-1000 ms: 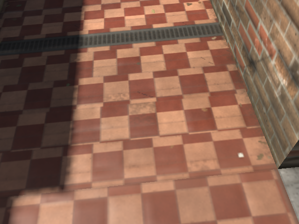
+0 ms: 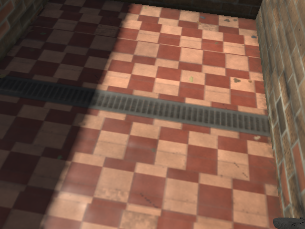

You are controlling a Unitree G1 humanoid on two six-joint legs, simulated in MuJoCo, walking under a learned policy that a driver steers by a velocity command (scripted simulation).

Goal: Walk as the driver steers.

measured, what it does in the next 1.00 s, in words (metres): walks ahead, turning left: left foot, then right foot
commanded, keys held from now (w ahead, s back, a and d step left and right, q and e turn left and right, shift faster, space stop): w+q+shift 0.40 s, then w+shift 0.42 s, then e+shift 0.18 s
